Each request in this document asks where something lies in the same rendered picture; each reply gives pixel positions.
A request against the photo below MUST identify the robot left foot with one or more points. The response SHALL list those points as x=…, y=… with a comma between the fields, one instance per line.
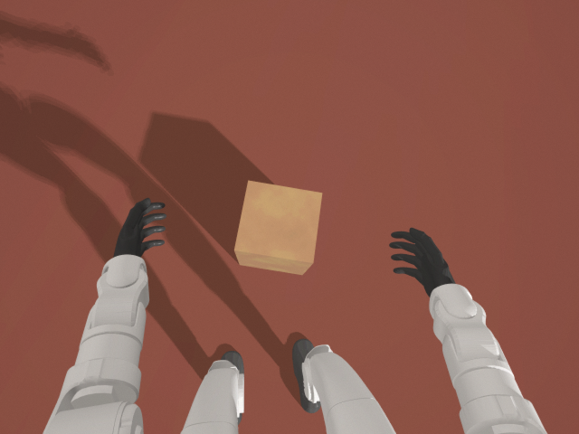
x=236, y=359

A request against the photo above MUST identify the right robot forearm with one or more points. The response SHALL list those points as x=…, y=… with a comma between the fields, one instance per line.
x=490, y=400

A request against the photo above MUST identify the left robot hand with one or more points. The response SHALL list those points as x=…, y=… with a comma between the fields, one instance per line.
x=132, y=233

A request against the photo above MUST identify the carton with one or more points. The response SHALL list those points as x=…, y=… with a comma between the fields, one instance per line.
x=278, y=228

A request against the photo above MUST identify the left robot forearm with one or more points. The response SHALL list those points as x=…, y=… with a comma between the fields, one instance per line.
x=106, y=369

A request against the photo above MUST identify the right robot hand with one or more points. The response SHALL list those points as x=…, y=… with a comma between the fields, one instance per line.
x=432, y=270

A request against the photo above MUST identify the left robot thigh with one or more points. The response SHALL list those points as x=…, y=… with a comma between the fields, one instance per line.
x=217, y=404

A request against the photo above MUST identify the left robot upper arm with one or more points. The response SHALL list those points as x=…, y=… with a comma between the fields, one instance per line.
x=120, y=417

